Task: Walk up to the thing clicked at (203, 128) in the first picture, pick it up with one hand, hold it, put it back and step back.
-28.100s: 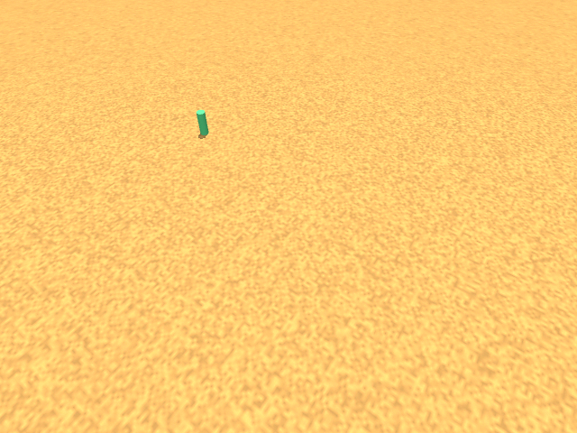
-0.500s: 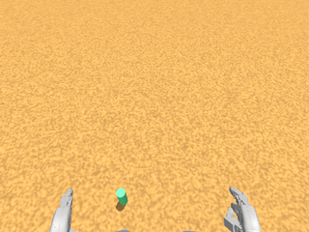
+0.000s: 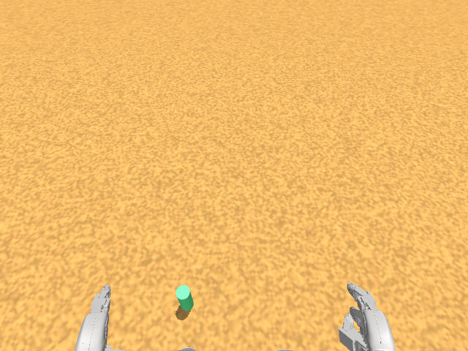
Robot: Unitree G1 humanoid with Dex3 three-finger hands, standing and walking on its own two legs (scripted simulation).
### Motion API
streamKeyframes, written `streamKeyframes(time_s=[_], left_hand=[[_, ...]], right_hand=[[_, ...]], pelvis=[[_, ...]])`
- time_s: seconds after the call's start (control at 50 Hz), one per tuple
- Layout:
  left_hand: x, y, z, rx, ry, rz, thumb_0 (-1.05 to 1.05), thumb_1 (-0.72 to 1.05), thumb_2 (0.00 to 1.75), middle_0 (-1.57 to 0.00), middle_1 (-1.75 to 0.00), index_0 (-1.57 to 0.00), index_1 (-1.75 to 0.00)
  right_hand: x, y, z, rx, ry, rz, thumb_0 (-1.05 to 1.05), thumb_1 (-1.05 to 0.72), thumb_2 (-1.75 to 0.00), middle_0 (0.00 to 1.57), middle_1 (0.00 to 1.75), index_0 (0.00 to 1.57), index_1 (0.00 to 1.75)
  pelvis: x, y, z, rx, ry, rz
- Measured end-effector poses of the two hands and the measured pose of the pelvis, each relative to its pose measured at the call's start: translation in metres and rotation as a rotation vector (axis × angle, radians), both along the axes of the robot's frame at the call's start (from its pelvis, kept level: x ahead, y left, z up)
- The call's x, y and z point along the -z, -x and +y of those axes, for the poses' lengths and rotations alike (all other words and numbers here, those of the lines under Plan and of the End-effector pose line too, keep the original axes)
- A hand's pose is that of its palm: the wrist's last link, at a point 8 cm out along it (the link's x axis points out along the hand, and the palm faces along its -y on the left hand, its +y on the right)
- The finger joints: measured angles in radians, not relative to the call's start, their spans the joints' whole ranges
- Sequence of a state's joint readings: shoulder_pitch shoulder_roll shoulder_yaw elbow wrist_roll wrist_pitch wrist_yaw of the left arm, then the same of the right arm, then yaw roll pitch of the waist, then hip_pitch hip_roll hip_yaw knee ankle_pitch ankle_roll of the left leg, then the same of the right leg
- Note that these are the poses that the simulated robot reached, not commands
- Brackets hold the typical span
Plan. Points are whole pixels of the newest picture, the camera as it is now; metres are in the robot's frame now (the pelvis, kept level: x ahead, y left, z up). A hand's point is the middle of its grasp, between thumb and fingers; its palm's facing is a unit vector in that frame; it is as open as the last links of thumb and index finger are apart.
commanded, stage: stand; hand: left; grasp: from the side
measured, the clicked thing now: (185, 298) +0.41 +0.17 -0.65
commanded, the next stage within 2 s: none
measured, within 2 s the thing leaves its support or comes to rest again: neither
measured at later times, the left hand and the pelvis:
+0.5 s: hand out of the picture +0.13 +0.22 -0.10, palm faces -0.02 -0.94 -0.33, open 8.2 cm; pelvis +0.00 +0.00 +0.02, yaw +1 degrees
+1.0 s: hand out of the picture +0.03 +0.26 -0.11, palm faces +0.01 -0.94 -0.34, open 7.4 cm; pelvis -0.01 +0.01 +0.05, yaw +1 degrees
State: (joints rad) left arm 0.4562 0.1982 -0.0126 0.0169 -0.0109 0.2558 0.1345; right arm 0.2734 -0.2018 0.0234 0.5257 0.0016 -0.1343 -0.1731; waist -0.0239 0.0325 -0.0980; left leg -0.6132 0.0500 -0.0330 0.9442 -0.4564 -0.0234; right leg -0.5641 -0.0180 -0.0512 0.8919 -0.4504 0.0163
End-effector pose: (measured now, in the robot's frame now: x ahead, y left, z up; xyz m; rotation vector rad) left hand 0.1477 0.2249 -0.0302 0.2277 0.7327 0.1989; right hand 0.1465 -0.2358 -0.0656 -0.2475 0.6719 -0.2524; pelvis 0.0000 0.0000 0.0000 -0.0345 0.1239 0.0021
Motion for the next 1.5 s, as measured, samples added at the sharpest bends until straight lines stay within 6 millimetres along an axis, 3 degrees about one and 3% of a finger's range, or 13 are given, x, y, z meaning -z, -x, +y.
streamKeyframes(time_s=[0.14, 0.32, 0.44, 0.56, 0.74, 0.98, 1.28, 1.5], left_hand=[[0.0, 0.0, -0.001, -0.002, -0.004, -0.001, -0.01, -0.34, 0.25, -0.14, -0.18, -0.13, -0.18], [0.002, 0.0, -0.003, 0.02, -0.015, -0.005, 0.0, 0.24, 0.71, -0.19, -0.28, -0.19, -0.27], [0.033, 0.011, 0.023, 0.098, -0.046, 0.111, 0.0, 0.63, 0.84, -0.2, -0.29, -0.2, -0.29], [0.046, 0.044, 0.054, 0.038, -0.054, 0.262, 0.01, 0.82, 0.88, -0.2, -0.3, -0.2, -0.3], [0.047, 0.088, 0.077, -0.044, -0.05, 0.421, 0.01, 0.89, 0.9, -0.2, -0.3, -0.2, -0.3], [0.04, 0.122, 0.078, -0.077, -0.036, 0.511, 0.01, 0.9, 0.9, -0.2, -0.3, -0.2, -0.3], [0.037, 0.141, 0.072, -0.087, -0.043, 0.548, 0.01, 0.9, 0.9, -0.2, -0.3, -0.2, -0.3], [0.037, 0.131, 0.064, -0.079, -0.038, 0.554, 0.01, 0.9, 0.9, -0.2, -0.3, -0.2, -0.3]], right_hand=[[0.001, 0.001, -0.001, 0.0, -0.002, 0.002, 0.02, -0.9, -0.9, 0.2, 0.3, 0.21, 0.3], [0.003, 0.002, -0.005, -0.024, 0.013, 0.024, 0.02, -0.9, -0.9, 0.2, 0.3, 0.21, 0.3], [0.018, 0.019, -0.023, -0.125, 0.028, 0.277, 0.01, -0.9, -0.9, 0.2, 0.3, 0.21, 0.3], [0.012, 0.048, -0.042, -0.062, 0.033, 0.396, 0.01, -0.9, -0.9, 0.2, 0.3, 0.21, 0.3], [0.009, 0.081, -0.037, -0.018, 0.018, 0.523, 0.01, -0.9, -0.9, 0.2, 0.3, 0.2, 0.3], [0.009, 0.088, -0.023, -0.025, -0.035, 0.542, 0.01, -0.9, -0.9, 0.2, 0.3, 0.21, 0.3], [0.008, 0.108, -0.045, -0.001, -0.032, 0.585, 0.01, -0.9, -0.9, 0.2, 0.3, 0.2, 0.3], [0.009, 0.118, -0.055, 0.016, -0.029, 0.624, 0.01, -0.91, -0.9, 0.2, 0.3, 0.2, 0.3]], pelvis=[[0.0, 0.0, -0.001, 0.0, -0.001, -0.001], [-0.001, 0.002, -0.004, -0.002, -0.006, -0.014], [-0.01, 0.005, -0.004, -0.011, -0.033, -0.083], [-0.023, 0.001, 0.002, -0.011, -0.035, -0.116], [-0.04, 0.001, 0.012, -0.016, -0.028, -0.161], [-0.052, 0.012, 0.015, -0.019, -0.037, -0.198], [-0.055, 0.023, 0.004, -0.022, -0.035, -0.195], [-0.056, 0.019, -0.003, -0.016, -0.035, -0.192]])
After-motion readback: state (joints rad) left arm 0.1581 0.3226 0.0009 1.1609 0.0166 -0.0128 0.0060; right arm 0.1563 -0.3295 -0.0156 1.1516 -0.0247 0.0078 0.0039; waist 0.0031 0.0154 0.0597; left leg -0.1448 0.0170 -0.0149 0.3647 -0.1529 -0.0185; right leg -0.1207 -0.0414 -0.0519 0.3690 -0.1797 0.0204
